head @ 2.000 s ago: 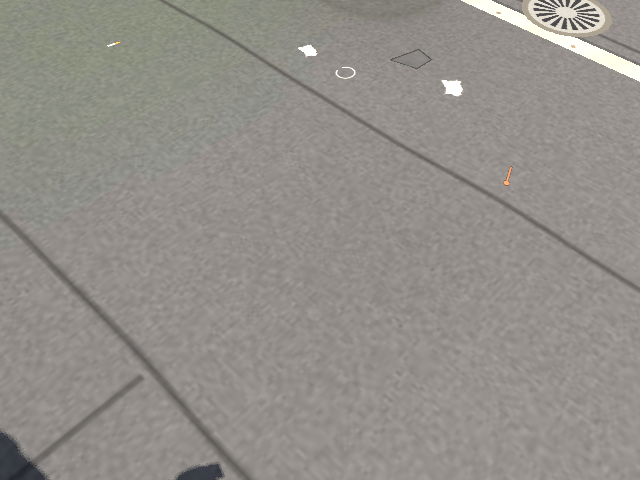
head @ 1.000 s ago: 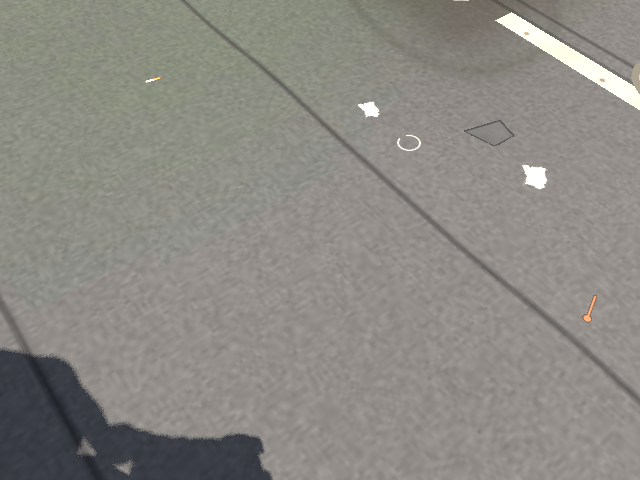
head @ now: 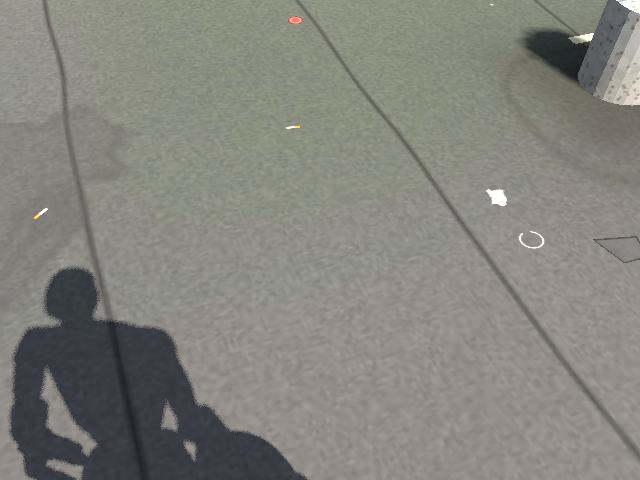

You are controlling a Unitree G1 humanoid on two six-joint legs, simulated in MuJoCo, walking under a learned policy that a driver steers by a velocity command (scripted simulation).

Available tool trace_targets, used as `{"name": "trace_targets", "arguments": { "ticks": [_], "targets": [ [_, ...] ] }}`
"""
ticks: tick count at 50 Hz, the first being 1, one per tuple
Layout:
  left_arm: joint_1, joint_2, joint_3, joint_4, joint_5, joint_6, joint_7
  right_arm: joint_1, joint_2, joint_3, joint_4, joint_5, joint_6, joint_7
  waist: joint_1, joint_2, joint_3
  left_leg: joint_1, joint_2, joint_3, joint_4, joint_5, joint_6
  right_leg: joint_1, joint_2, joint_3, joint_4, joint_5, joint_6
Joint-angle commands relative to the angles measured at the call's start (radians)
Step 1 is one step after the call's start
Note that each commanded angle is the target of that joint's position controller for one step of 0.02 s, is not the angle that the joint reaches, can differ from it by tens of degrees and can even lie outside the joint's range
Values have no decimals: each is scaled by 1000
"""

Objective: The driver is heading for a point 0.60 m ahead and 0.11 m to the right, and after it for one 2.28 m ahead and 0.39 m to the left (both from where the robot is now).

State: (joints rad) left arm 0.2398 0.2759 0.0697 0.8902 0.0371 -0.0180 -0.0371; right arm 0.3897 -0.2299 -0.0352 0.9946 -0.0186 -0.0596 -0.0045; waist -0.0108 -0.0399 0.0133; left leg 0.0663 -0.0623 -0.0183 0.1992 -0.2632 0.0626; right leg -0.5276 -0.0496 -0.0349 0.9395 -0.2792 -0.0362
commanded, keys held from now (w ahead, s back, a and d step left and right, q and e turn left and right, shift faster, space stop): w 0.74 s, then no key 0.26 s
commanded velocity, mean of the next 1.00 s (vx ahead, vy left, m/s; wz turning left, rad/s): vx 0.43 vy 0.00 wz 0.01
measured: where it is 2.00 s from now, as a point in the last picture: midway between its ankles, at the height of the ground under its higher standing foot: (338, 455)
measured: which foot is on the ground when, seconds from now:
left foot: down 0.00-0.24, up 0.26-0.76, down 0.78-1.00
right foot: up 0.00-0.20, down 0.22-0.80, up 0.82-1.00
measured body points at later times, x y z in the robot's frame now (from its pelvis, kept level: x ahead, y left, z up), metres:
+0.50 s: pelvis +0.25 -0.06 +0.00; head +0.27 -0.07 +0.45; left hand +0.25 +0.19 -0.14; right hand +0.35 -0.31 -0.14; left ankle +0.34 +0.09 -0.67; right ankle +0.24 -0.12 -0.74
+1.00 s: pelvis +0.51 -0.02 +0.00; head +0.55 +0.00 +0.45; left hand +0.57 +0.24 -0.15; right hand +0.55 -0.27 -0.14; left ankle +0.55 +0.05 -0.74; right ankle +0.52 -0.16 -0.67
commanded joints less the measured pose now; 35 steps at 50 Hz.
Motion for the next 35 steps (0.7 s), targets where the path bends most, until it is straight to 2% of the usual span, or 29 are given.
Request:
{"name": "trace_targets", "arguments": {
  "ticks": [1, 4, 7, 9, 10, 11, 12, 13, 14, 15, 16, 17, 18, 20, 22, 24, 27, 29, 32, 35],
  "targets": [
    [-175, 39, 0, -114, 1, -15, -13, 22, -118, -16, -14, 5, -23, 0, -19, 138, 130, -36, 236, -129, -95, 327, 146, -201, -16, -30, -41, 89, 30],
    [-257, 20, -14, -153, -8, -11, -17, 46, -134, -15, 6, 2, -28, -2, -30, 151, 144, -92, 236, -90, -97, 424, 131, -94, -1, -49, -205, 162, 17],
    [-256, 35, -12, -165, -9, -9, -6, 53, -157, -17, 22, 4, -30, -8, -13, 145, 135, -58, 272, -77, -65, 573, 115, 11, 29, -68, -300, 157, -34],
    [-135, 64, 3, -130, -10, -14, 11, 33, -176, -20, 26, -1, -28, -12, 50, 144, 59, -22, 273, -45, 105, 873, 85, 173, 79, -77, -336, 104, -69],
    [11, 82, 15, -81, -10, -21, 21, 23, -181, -21, 27, -2, -22, -13, 116, 121, -20, -41, 248, -17, 288, 937, 67, 340, 110, -87, -395, 109, -87],
    [171, 121, 31, -29, 3, -31, 34, 29, -169, -16, 24, -1, -22, -11, 175, 87, -111, -181, 202, 8, 525, 775, 53, 578, 56, -28, -425, 80, -111],
    [289, 238, 57, -14, 27, -38, 44, 112, -56, 11, -12, 25, -22, 1, 157, -125, -262, -472, 83, 62, 906, 273, 12, 847, -254, 404, -500, -181, -196],
    [268, 231, 53, -9, -3, -31, 31, 118, -92, -5, -2, 17, -24, 4, 136, -167, -320, -589, -33, -47, 1114, -229, 21, 812, -365, 786, -701, -229, -256],
    [130, 195, 43, -23, -21, -30, 27, 36, -135, -21, -26, 4, -21, 5, 76, -87, -143, -662, 42, -82, 1160, -160, 40, 661, -329, 659, -714, -292, -237],
    [37, 118, 23, -41, -25, -36, 24, -20, -129, -18, -39, 1, -25, 13, 54, -10, -37, -658, 92, -62, 1110, -73, 46, 512, -293, 517, -738, -244, -222],
    [0, 79, 10, -38, -22, -43, 23, -33, -98, -14, -39, 1, -23, 18, 23, 1, 16, -623, 128, -49, 1041, -34, 48, 413, -240, 410, -770, -158, -191],
    [-4, 55, 1, -23, -23, -51, 25, -22, -85, -12, -37, -13, -11, 22, -5, -19, 39, -575, 149, -45, 990, -19, 40, 343, -201, 332, -787, -64, -170],
    [2, 41, -5, -12, -21, -59, 26, 0, -67, -9, -24, -21, 2, 27, -21, -23, 35, -536, 154, -36, 970, -9, 31, 309, -179, 276, -798, 3, -164],
    [52, 49, -4, 15, -23, -77, 24, -19, -56, -9, -29, -20, 16, 35, -27, -17, 37, -553, 160, -14, 933, 24, 16, 304, -165, 220, -819, 94, -177],
    [90, 60, -2, 36, -25, -82, 25, -103, -60, -9, -58, -19, 24, 39, -20, -10, 68, -640, 179, 5, 867, 89, -5, 326, -156, 183, -855, 102, -184],
    [132, 54, -6, 53, -27, -83, 26, -196, -64, -10, -89, -19, 25, 41, -1, 1, 91, -719, 190, 22, 779, 157, -27, 370, -145, 157, -872, 143, -185],
    [178, 48, -12, 74, -31, -84, 28, -312, -45, -3, -129, -13, 19, 44, 25, 5, 99, -727, 174, 53, 605, 255, -44, 413, -118, 100, -861, 262, -168],
    [212, 49, -14, 89, -30, -86, 32, -376, -34, 4, -149, -9, 16, 45, 46, -3, 99, -703, 154, 76, 510, 299, -42, 447, -115, 78, -850, 331, -159],
    [265, 50, -17, 116, -22, -82, 41, -447, -38, 6, -179, -9, 13, 42, 69, -9, 103, -704, 130, 95, 425, 289, -25, 549, -139, 71, -815, 457, -161],
    [266, 63, -15, 132, -12, -75, 51, -455, -53, 1, -197, -8, 4, 38, 55, -19, 95, -674, 103, 99, 366, 193, 13, 650, -172, 68, -741, 632, -154]
  ]
}}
